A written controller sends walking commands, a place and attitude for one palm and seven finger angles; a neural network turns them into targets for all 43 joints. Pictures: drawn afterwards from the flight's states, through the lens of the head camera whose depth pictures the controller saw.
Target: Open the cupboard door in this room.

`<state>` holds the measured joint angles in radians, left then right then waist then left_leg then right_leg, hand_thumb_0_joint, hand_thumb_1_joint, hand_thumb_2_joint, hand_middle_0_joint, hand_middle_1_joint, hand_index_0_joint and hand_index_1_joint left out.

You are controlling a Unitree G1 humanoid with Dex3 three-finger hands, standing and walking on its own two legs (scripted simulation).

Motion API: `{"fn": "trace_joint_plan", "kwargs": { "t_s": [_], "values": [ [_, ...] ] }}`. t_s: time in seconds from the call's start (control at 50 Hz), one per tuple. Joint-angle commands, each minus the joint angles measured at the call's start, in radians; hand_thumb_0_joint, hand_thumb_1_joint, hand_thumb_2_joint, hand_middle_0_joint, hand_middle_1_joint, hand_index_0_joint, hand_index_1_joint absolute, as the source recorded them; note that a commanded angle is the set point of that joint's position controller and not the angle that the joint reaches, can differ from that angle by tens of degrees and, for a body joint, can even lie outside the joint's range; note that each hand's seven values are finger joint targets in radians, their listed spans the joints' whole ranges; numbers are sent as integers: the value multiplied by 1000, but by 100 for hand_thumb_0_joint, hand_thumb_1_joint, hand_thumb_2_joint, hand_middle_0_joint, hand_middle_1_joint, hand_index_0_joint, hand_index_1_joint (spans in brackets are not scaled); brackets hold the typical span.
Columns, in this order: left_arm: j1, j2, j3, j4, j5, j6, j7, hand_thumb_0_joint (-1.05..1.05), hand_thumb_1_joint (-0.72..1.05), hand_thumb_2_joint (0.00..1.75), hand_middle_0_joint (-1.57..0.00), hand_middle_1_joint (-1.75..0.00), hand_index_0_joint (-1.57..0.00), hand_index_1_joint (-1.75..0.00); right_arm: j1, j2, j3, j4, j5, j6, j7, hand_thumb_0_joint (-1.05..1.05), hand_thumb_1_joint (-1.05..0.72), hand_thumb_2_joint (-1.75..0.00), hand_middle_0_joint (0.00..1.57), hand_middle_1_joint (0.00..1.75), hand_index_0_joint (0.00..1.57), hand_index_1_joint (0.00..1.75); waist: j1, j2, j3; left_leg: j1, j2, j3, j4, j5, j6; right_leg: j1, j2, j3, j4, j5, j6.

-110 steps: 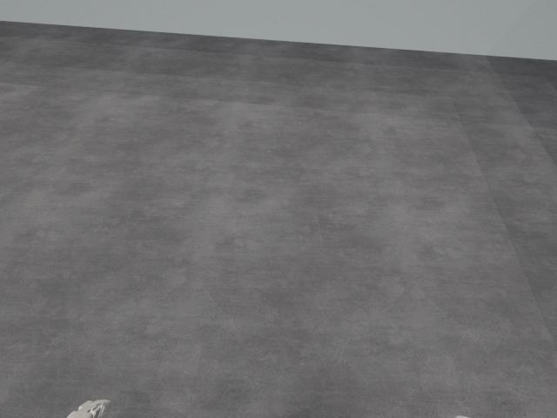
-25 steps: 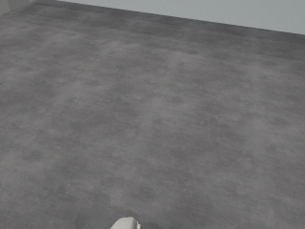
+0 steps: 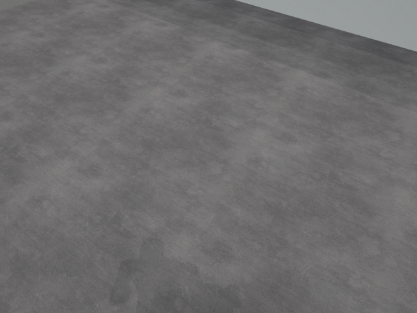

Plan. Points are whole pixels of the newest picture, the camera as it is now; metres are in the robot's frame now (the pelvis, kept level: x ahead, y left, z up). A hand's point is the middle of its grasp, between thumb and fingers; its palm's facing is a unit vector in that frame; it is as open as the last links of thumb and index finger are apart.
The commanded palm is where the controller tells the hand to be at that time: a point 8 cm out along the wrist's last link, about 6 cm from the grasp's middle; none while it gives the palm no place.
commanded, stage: turn or walk to find it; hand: left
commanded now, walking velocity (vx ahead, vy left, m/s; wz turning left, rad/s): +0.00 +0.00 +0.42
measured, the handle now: out of the picture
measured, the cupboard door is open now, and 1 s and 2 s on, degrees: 0 0 0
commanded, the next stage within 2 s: none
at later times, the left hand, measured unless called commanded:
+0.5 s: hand out of the picture -0.05 +0.22 -0.19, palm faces +0.28 -0.93 -0.22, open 7.4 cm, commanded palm none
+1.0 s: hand out of the picture -0.05 +0.19 -0.15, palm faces +0.43 -0.86 -0.26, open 7.4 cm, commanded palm none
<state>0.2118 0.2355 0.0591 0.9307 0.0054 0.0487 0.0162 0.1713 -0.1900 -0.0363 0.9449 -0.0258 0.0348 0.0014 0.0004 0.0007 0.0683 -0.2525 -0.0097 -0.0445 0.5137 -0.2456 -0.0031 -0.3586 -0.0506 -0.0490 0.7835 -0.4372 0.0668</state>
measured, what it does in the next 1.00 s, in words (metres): steps on the spot, turning left: right foot, then left foot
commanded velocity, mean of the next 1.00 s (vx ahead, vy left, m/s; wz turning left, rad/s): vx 0.00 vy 0.00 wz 0.42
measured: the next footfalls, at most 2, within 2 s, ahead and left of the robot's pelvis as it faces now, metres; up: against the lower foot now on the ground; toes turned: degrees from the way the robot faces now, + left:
right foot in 0.06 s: +0.05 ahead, -0.12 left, +0.00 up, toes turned -2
left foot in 0.46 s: -0.03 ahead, +0.13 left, +0.00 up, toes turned +17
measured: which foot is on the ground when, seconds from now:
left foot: down 0.00-0.06, up 0.08-0.44, down 0.46-0.84, up 0.86-1.00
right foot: up 0.00-0.04, down 0.06-0.44, up 0.46-0.82, down 0.84-1.00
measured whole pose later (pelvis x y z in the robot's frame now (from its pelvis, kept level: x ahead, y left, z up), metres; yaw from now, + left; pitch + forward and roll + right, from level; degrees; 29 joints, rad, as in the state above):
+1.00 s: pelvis -0.05 -0.02 +0.00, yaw +25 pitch -1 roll +1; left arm 0.20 0.17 0.03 0.91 0.02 0.01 0.03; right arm 0.21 -0.25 -0.09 0.97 -0.02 0.07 0.02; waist -0.02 0.04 0.06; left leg -0.48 -0.01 -0.02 1.10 -0.40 -0.04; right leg -0.21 -0.07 -0.13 0.53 -0.30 -0.01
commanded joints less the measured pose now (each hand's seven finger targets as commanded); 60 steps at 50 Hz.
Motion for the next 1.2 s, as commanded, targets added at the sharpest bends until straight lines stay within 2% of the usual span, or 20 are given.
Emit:
{"fn": "trace_joint_plan", "kwargs": {
  "t_s": [0.0,0.02,0.04,0.06,0.14,0.32,0.38,0.4,0.42,0.44,0.54,0.68,0.78,0.8,0.82,0.84,0.92,1.1,1.16,1.18],
  "values": [
    [125,83,18,-50,4,-39,9,0,90,90,-20,-30,-20,-30,-21,-211,-66,-75,8,-8,-8,0,-90,-90,20,30,20,30,36,107,-104,-66,166,-192,-32,266,105,223,9,-13,-323,216,-8],
    [143,137,28,-52,15,-51,15,0,90,90,-20,-30,-20,-30,-2,-165,-60,-85,17,-9,-3,0,-90,-90,20,30,20,30,42,-44,-115,-189,83,-122,105,90,48,328,-123,122,-437,234,-44],
    [138,229,45,-62,28,-56,21,0,90,90,-20,-30,-20,-30,0,-99,-49,-115,17,-8,2,0,-90,-90,20,30,20,30,45,-325,-78,-342,-58,25,342,-271,-18,333,-375,390,-509,324,-157],
    [136,226,44,-72,18,-54,21,0,90,90,-20,-30,-20,-30,-23,-151,-66,-112,6,6,-1,0,-90,-90,20,30,20,30,65,-311,-81,-299,-12,-43,509,-328,-10,191,-415,393,-544,245,-213],
    [-28,136,20,-110,21,-52,22,0,90,90,-20,-30,-20,-30,35,-130,-67,-44,1,27,22,0,-90,-90,20,30,20,30,-21,-164,-7,-248,27,9,700,-129,-30,48,-255,143,-528,137,-179],
    [91,191,42,-51,30,-46,21,0,90,90,-20,-30,-20,-30,-32,-91,-41,-51,16,10,18,0,-90,-90,20,30,20,30,54,-186,-70,-147,35,114,274,-234,-39,225,-306,71,-437,399,-219],
    [60,183,43,-39,21,-40,18,0,90,90,-20,-30,-20,-30,61,-99,-37,-27,17,-5,10,0,-90,-90,20,30,20,30,2,-145,-112,11,32,134,8,-82,-28,188,-286,-11,-304,471,-155],
    [61,159,39,-43,11,-32,16,0,90,90,-20,-30,-20,-30,105,-133,-42,-16,15,-15,10,0,-90,-90,20,30,20,30,-23,-51,-135,134,69,83,-120,38,-12,88,-251,-61,-190,389,-99],
    [70,93,31,-74,4,-24,9,0,90,90,-20,-30,-20,-30,117,-232,-63,-25,5,-24,6,0,-90,-90,20,30,20,30,-26,243,-118,217,303,-239,-208,229,81,-146,-114,-127,11,59,-18],
    [7,72,15,-108,15,-17,6,0,90,90,-20,-30,-20,-30,149,-291,-74,-24,4,-16,1,0,-90,-90,20,30,20,30,-54,297,-87,152,425,-336,-234,383,181,-208,-60,-79,179,-184,-3],
    [9,80,23,-41,13,-12,-5,0,90,90,-20,-30,-20,-30,29,-195,-47,-38,5,-31,-25,0,-90,-90,20,30,20,30,-3,154,-72,102,242,-142,-193,376,154,-184,-53,20,307,31,4],
    [-42,56,13,-67,4,-16,2,0,90,90,-20,-30,-20,-30,77,-206,-60,-29,0,-21,-22,0,-90,-90,20,30,20,30,-37,135,-90,132,244,-206,-161,431,181,-81,-9,12,60,-17,7],
    [82,66,16,-50,2,-39,10,0,90,90,-20,-30,-20,-30,23,-204,-69,-55,8,-12,-11,0,-90,-90,20,30,20,30,23,100,-131,5,178,-211,-46,350,116,194,15,-7,-348,213,-5],
    [100,115,24,-48,10,-51,17,0,90,90,-20,-30,-20,-30,36,-162,-66,-61,16,-13,-5,0,-90,-90,20,30,20,30,30,-15,-131,-128,110,-156,55,177,58,327,-92,88,-449,273,-29],
    [107,206,43,-53,25,-57,24,0,90,90,-20,-30,-20,-30,44,-92,-52,-89,19,-14,2,0,-90,-90,20,30,20,30,32,-304,-112,-320,-42,8,255,-194,-15,391,-346,342,-496,374,-132],
    [107,215,40,-69,17,-53,22,0,90,90,-20,-30,-20,-30,15,-136,-65,-92,6,0,-2,0,-90,-90,20,30,20,30,52,-271,-106,-299,-22,-23,448,-329,-19,259,-425,362,-516,368,-216],
    [-38,128,19,-100,20,-57,23,0,90,90,-20,-30,-20,-30,37,-122,-66,-41,3,19,18,0,-90,-90,20,30,20,30,-22,-136,-19,-289,26,2,678,-152,-40,146,-263,121,-480,374,-188],
    [64,192,41,-47,31,-49,20,0,90,90,-20,-30,-20,-30,-48,-94,-41,-60,17,7,18,0,-90,-90,20,30,20,30,42,-200,-63,-141,34,118,263,-220,-48,240,-303,31,-381,598,-207],
    [43,190,43,-39,20,-39,16,0,90,90,-20,-30,-20,-30,33,-112,-41,-39,14,-4,12,0,-90,-90,20,30,20,30,-5,-170,-98,19,26,145,4,-30,-33,189,-271,-44,-265,551,-131],
    [46,163,39,-43,11,-32,12,0,90,90,-20,-30,-20,-30,68,-155,-49,-35,13,-13,14,0,-90,-90,20,30,20,30,-23,-51,-125,149,74,83,-107,101,-15,95,-235,-84,-141,444,-82]
  ]
}}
